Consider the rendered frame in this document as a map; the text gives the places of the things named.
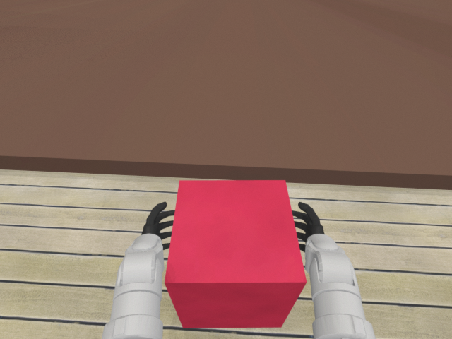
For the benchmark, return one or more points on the robot right hand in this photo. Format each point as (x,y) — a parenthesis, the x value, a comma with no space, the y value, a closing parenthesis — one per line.
(311,226)

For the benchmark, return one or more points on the robot left hand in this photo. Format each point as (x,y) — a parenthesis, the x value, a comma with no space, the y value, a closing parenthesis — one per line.
(153,226)

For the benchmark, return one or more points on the right robot forearm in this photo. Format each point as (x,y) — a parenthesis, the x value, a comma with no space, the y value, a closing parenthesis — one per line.
(335,292)

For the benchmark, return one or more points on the carton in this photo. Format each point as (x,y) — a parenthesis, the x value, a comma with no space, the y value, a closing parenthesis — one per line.
(234,258)

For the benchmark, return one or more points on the left robot forearm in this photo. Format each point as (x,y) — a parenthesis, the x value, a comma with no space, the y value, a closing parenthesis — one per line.
(138,292)

